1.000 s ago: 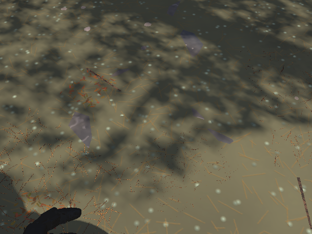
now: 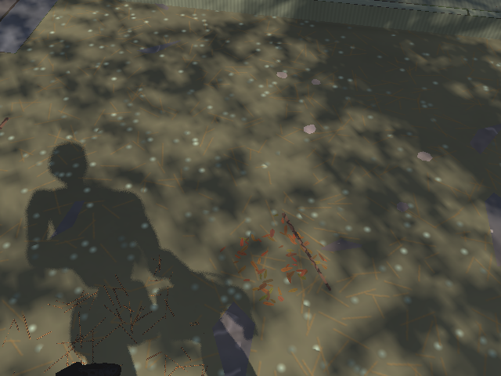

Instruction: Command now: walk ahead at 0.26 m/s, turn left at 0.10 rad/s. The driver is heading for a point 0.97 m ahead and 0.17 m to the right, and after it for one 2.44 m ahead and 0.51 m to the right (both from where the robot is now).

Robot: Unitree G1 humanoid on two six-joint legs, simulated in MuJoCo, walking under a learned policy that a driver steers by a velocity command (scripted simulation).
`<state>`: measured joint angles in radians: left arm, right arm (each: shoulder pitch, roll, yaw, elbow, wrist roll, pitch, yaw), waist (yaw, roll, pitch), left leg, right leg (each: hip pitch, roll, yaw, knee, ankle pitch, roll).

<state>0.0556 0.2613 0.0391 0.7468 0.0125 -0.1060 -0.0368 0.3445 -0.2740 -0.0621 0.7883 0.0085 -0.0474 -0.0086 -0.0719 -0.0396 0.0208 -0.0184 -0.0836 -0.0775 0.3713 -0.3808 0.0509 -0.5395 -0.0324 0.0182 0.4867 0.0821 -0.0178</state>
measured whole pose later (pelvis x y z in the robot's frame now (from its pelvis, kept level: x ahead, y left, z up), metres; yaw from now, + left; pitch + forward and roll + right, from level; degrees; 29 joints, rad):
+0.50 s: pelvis +0.12 -0.01 +0.00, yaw +0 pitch +0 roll -1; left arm 0.16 0.24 0.03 0.89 0.00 -0.03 0.00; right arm 0.29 -0.24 -0.05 0.84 0.00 0.00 -0.04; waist 0.00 -0.02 -0.02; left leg -0.27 0.04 -0.04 0.55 -0.30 -0.02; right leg -0.33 0.03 -0.03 0.58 -0.36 -0.04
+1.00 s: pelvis +0.32 +0.02 +0.00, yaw -2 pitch +2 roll -1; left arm 0.45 0.27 0.05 1.01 -0.03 -0.06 0.00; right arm -0.01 -0.24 -0.04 0.73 0.02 -0.09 0.03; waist 0.11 0.01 0.02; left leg -0.50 0.03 0.01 0.51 -0.06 0.04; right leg 0.07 -0.02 0.01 0.30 -0.40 0.02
